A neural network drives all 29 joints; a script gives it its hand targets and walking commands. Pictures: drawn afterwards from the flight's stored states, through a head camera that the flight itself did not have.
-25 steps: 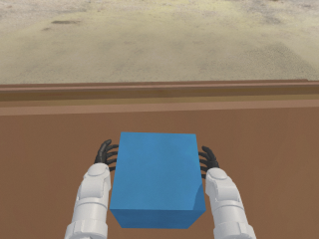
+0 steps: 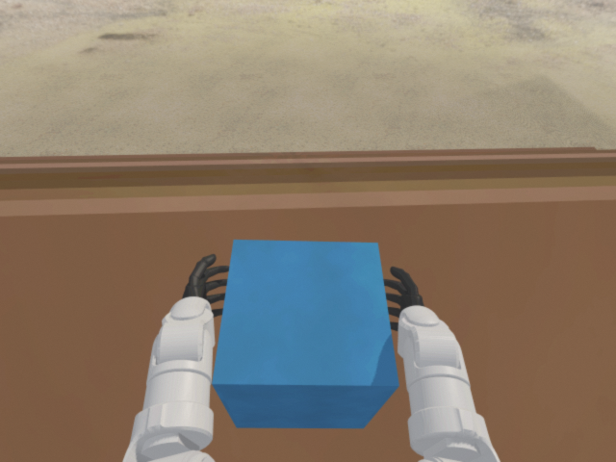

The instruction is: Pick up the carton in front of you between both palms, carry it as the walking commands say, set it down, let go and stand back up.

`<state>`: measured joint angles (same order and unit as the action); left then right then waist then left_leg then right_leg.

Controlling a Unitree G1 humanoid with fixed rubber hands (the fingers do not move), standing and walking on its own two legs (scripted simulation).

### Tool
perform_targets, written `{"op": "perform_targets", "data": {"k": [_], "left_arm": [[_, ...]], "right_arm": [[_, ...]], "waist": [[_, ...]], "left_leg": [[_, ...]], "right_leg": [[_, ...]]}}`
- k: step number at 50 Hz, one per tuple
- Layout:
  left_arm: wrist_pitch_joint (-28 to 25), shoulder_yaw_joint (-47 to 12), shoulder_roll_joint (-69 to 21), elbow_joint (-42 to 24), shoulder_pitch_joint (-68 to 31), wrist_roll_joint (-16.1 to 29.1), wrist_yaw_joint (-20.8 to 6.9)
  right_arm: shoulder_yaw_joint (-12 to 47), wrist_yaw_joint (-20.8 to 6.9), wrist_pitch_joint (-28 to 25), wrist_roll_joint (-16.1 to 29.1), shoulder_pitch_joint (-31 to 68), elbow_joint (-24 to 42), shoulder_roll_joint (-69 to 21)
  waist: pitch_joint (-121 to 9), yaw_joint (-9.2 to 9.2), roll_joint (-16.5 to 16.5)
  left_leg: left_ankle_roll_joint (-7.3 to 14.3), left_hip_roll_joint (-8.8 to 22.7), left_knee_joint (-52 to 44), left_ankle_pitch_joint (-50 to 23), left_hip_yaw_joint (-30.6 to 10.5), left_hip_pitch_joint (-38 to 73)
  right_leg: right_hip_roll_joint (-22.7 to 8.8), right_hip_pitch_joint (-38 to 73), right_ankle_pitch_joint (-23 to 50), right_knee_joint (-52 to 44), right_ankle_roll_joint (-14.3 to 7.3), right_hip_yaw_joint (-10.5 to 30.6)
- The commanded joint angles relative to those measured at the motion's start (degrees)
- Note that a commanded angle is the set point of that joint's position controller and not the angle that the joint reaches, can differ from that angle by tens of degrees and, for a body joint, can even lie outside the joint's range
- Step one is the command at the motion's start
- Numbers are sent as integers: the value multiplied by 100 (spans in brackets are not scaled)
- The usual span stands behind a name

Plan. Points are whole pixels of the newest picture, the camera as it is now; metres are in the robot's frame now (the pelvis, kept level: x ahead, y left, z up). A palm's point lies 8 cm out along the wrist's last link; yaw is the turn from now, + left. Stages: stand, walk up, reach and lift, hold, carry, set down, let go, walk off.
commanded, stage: reach and lift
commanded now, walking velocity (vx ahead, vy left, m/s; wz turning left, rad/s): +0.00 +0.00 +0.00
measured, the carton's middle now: (303, 340) +0.30 +0.00 -0.05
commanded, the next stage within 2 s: hold in 0.52 s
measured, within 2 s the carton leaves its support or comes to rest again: neither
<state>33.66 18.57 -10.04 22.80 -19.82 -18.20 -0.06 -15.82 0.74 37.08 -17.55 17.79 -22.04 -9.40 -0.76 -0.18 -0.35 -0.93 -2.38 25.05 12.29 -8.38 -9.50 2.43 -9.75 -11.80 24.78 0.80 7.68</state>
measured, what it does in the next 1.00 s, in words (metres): stands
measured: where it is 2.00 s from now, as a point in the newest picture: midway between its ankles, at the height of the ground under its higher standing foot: outside the picture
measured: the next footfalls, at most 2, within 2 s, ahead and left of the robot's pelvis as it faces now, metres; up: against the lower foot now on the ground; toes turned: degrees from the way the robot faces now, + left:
none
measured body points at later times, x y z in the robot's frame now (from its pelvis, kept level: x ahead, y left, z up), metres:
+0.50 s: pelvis +0.01 +0.00 +0.00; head -0.03 +0.00 +0.45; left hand +0.32 +0.15 +0.04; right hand +0.31 -0.15 +0.03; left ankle +0.02 +0.13 -0.74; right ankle +0.02 -0.13 -0.74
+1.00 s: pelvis +0.00 +0.00 +0.00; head -0.05 +0.00 +0.45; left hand +0.31 +0.15 +0.05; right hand +0.30 -0.15 +0.04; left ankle +0.02 +0.13 -0.74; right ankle +0.02 -0.13 -0.74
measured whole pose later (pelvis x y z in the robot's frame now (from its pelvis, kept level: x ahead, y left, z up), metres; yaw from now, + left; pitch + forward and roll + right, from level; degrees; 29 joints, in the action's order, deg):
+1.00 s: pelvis +0.00 +0.00 +0.00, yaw +0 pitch -7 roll +0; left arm 41.7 16.3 -9.8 17.2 -19.1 -18.3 -0.4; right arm -13.6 0.4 44.6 -17.4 17.3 -16.5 -9.3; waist -0.3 -0.3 -0.2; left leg -0.8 -2.0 21.4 11.0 -7.8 -3.5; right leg 2.1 -3.7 -10.4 21.1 0.7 7.4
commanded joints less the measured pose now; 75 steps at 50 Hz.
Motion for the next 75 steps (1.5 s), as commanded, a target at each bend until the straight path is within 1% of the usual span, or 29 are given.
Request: {"op": "perform_targets", "data": {"k": [1, 8, 13, 19, 25, 27, 30, 31, 34, 37, 43, 49, 56, 67, 75], "left_arm": [[103, -3113, -5570, 458, -2335, 1317, -1536], [200, -3235, -5520, 166, -2060, 1408, -1522], [279, -3311, -5499, -5, -1913, 1467, -1508], [373, -3373, -5485, -166, -1851, 1517, -1496], [456, -3387, -5493, -235, -1904, 1542, -1494], [486, -3502, -5536, -361, -1932, 1617, -1492], [609, -3772, -5570, -714, -1898, 1799, -1469], [675, -3773, -5529, -762, -1854, 1804, -1454], [846, -3528, -5336, -606, -1755, 1655, -1434], [882, -3348, -5298, -424, -1913, 1562, -1479], [817, -3352, -5461, -382, -2373, 1596, -1561], [786, -3283, -5453, -233, -2517, 1546, -1582], [790, -3252, -5427, -212, -2500, 1522, -1585], [830, -3344, -5413, -444, -2197, 1588, -1542], [857, -3398, -5397, -576, -2044, 1624, -1512]], "right_arm": [[3174, -1489, -322, 1521, 3336, 362, -5400], [3290, -1465, -219, 1612, 3037, 630, -5365], [3345, -1458, -143, 1655, 2875, 787, -5329], [3379, -1467, -51, 1686, 2801, 921, -5283], [3379, -1487, 30, 1699, 2856, 980, -5256], [3499, -1494, 60, 1770, 2900, 1107, -5287], [3780, -1476, 185, 1945, 2879, 1458, -5327], [3785, -1461, 250, 1951, 2831, 1501, -5288], [3534, -1437, 417, 1812, 2693, 1326, -5103], [3331, -1473, 456, 1714, 2816, 1135, -5075], [3364, -1548, 396, 1761, 3285, 1090, -5276], [3298, -1554, 371, 1719, 3426, 937, -5309], [3244, -1539, 381, 1680, 3365, 874, -5307], [3336, -1510, 409, 1738, 3069, 1100, -5265], [3384, -1499, 429, 1766, 2919, 1228, -5221]], "waist": [[-1480, -1, 43], [-1536, -6, 41], [-1511, 2, 29], [-1435, 10, 9], [-1370, 9, -3], [-1454, 3, -8], [-1674, -10, -3], [-1630, -13, 1], [-1127, 4, 3], [-812, 21, 4], [-1072, -9, 9], [-1099, -15, 25], [-1110, -2, 27], [-1226, -7, 12], [-1221, -8, 0]], "left_leg": [[22, -295, -448, -742, 478, 320], [-5, -318, -504, -1192, 459, 503], [-22, -326, -546, -1398, 441, 601], [-34, -326, -587, -1470, 425, 673], [-37, -315, -615, -1383, 418, 688], [-42, -311, -620, -1456, 409, 753], [-56, -307, -645, -1785, 381, 944], [-62, -305, -672, -1794, 380, 963], [-56, -298, -792, -1290, 422, 810], [-28, -282, -851, -773, 459, 654], [3, -268, -771, -640, 467, 639], [19, -256, -757, -449, 488, 588], [14, -258, -760, -586, 501, 643], [-29, -278, -760, -1132, 473, 821], [-40, -287, -776, -1304, 451, 885]], "right_leg": [[275, 586, 628, -434, 15, -409], [296, 771, 1096, -492, 42, -383], [310, 853, 1286, -533, 44, -369], [323, 876, 1304, -575, 34, -372], [327, 859, 1178, -593, 23, -382], [330, 910, 1231, -603, 23, -379], [333, 1091, 1541, -639, 38, -352], [331, 1112, 1553, -663, 40, -348], [317, 978, 1075, -766, 20, -370], [299, 835, 581, -820, -6, -400], [278, 868, 468, -751, -10, -404], [256, 854, 310, -737, -6, -408], [252, 890, 446, -754, 0, -410], [287, 1027, 986, -748, 15, -383], [305, 1043, 1123, -759, 13, -373]]}}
